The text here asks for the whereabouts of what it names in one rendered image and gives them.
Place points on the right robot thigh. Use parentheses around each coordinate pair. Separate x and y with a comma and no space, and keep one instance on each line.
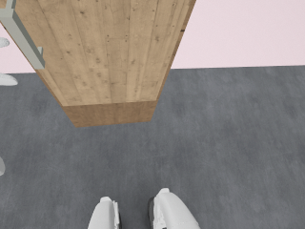
(174,212)

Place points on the robot left hand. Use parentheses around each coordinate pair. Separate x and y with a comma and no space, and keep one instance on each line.
(6,79)

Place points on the cupboard door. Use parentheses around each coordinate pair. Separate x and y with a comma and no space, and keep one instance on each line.
(103,51)

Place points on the robot right shin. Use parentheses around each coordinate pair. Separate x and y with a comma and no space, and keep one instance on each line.
(159,223)

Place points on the handle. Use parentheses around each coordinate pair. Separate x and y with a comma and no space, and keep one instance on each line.
(18,32)

